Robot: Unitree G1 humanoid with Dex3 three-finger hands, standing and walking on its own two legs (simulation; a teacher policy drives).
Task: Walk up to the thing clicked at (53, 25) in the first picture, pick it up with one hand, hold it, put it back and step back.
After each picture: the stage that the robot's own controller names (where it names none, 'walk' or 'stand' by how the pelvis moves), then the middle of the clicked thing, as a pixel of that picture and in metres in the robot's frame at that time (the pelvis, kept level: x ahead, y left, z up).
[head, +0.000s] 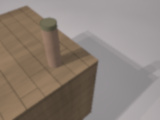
stand; (52, 45) +0.60 +0.15 -0.01
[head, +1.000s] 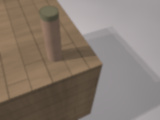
walk; (52, 37) +0.57 +0.15 +0.02
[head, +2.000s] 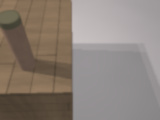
stand; (19, 44) +0.49 +0.26 +0.04
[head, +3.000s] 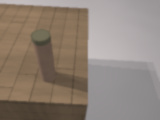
stand; (45, 58) +0.50 +0.17 -0.01
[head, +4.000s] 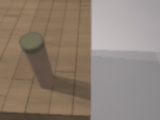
stand; (40, 64) +0.42 +0.17 +0.01
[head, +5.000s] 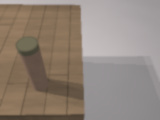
stand; (34, 67) +0.43 +0.20 +0.00
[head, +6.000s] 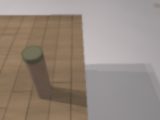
stand; (39, 75) +0.42 +0.18 -0.01
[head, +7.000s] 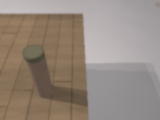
stand; (40, 74) +0.43 +0.18 -0.01
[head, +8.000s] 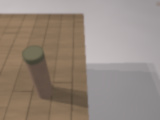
stand; (39, 75) +0.42 +0.18 -0.01
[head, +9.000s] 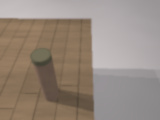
rise first; (46, 77) +0.42 +0.17 -0.01
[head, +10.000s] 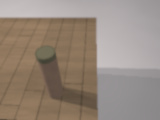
go down; (51, 75) +0.43 +0.16 +0.00
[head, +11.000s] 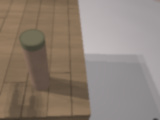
go down; (37, 64) +0.43 +0.14 +0.03
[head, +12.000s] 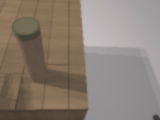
approach; (33, 55) +0.44 +0.15 +0.05
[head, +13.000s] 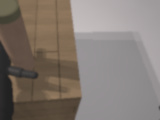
close; (16, 41) +0.45 +0.17 +0.09
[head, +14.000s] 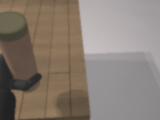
lift; (21, 59) +0.36 +0.16 +0.15
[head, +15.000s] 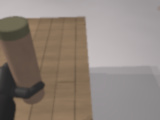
lift; (24, 66) +0.32 +0.16 +0.18
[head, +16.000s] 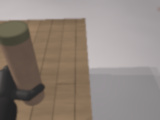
hold; (24, 69) +0.32 +0.16 +0.17
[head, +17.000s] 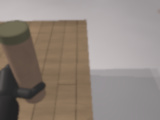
hold; (25, 67) +0.33 +0.17 +0.17
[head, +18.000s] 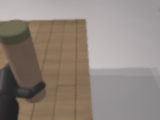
crouch; (25, 67) +0.33 +0.16 +0.17
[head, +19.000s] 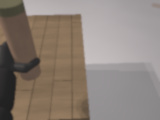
crouch; (21, 44) +0.41 +0.18 +0.18
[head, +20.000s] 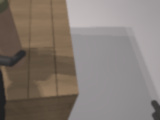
lower; (4, 36) +0.47 +0.18 +0.08
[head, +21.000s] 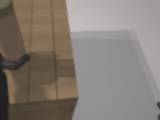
lower; (9, 40) +0.46 +0.17 +0.08
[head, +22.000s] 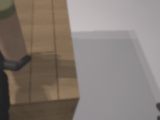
lower; (11, 41) +0.46 +0.17 +0.08
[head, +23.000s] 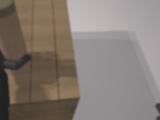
lower; (11, 40) +0.46 +0.17 +0.09
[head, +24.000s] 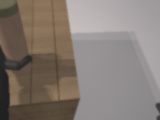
loosen; (13, 41) +0.46 +0.16 +0.08
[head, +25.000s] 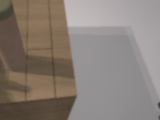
withdraw; (7, 39) +0.45 +0.17 +0.08
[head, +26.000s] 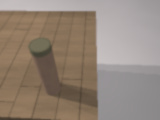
sink last; (47, 69) +0.42 +0.16 +0.04
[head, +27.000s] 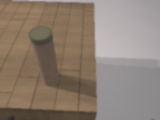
stand; (46, 59) +0.44 +0.16 +0.05
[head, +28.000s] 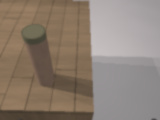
stand; (40, 59) +0.44 +0.16 +0.06
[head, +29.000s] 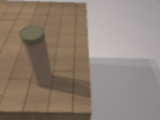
stand; (38, 60) +0.44 +0.16 +0.06
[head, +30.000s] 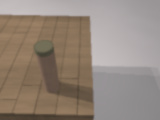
stand; (48, 69) +0.46 +0.16 -0.01
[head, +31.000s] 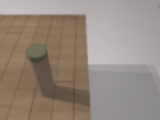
stand; (42, 73) +0.43 +0.17 -0.01
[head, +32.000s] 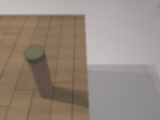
stand; (40, 74) +0.43 +0.18 -0.01
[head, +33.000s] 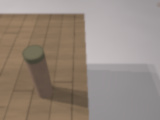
walk; (40, 74) +0.42 +0.18 -0.01
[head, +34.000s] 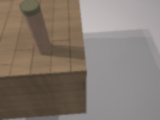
walk; (38, 30) +0.58 +0.21 +0.01
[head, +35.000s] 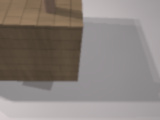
walk; out of the picture +0.87 +0.19 +0.01
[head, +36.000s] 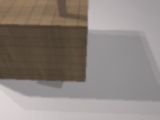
stand; out of the picture +1.07 +0.18 +0.00
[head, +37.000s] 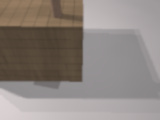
stand; out of the picture +1.06 +0.19 -0.01
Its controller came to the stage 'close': yes
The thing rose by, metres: 0.19
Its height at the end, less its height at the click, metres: +0.00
